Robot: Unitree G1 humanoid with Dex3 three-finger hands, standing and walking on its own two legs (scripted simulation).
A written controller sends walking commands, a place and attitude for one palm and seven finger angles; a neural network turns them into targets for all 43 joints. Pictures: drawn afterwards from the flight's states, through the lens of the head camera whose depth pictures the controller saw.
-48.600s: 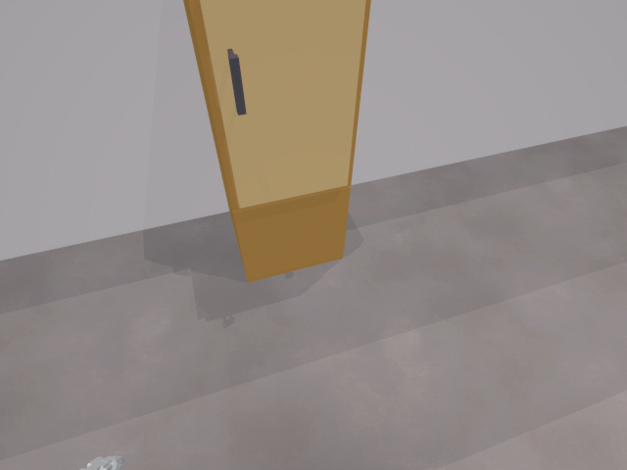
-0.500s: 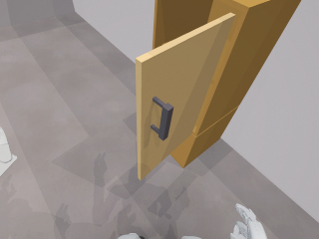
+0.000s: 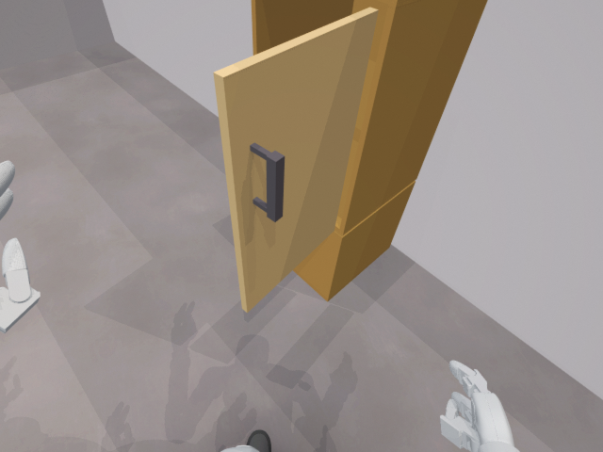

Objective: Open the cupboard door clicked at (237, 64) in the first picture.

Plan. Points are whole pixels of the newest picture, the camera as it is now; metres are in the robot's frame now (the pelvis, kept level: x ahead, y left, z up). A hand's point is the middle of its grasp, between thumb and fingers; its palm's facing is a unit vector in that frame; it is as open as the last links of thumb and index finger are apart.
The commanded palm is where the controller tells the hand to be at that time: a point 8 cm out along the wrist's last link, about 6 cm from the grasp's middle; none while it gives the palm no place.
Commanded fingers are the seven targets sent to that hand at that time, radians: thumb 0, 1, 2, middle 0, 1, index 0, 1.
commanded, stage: stop stepping back and stand still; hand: left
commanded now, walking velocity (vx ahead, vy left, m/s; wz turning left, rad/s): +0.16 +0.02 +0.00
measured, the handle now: (266, 183) +0.49 +0.09 +0.08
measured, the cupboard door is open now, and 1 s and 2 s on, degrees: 96 96 96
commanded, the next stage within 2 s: let the arm hang, fingers relaxed in 0.70 s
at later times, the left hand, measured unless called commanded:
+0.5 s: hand out of the picture +0.11 +0.28 +0.18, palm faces +0.46 -0.75 -0.47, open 7.4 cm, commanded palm +0.05 +0.32 +0.19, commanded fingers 0.00 0.90 0.90 -0.20 -0.30 -0.20 -0.30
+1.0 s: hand out of the picture +0.07 +0.24 -0.10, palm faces +0.08 -0.94 -0.34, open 7.4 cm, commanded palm none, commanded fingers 0.00 0.90 0.90 -0.20 -0.30 -0.20 -0.30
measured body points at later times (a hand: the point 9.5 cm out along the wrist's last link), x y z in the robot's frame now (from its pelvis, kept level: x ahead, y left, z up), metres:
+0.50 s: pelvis -0.07 +0.01 +0.01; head -0.08 +0.02 +0.46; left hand +0.08 +0.32 +0.20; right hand +0.10 -0.20 -0.07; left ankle -0.05 +0.13 -0.73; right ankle -0.05 -0.10 -0.73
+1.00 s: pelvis -0.07 +0.01 +0.00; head -0.07 -0.01 +0.45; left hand +0.06 +0.29 -0.07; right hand +0.07 -0.24 -0.13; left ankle -0.05 +0.13 -0.73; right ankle -0.05 -0.10 -0.73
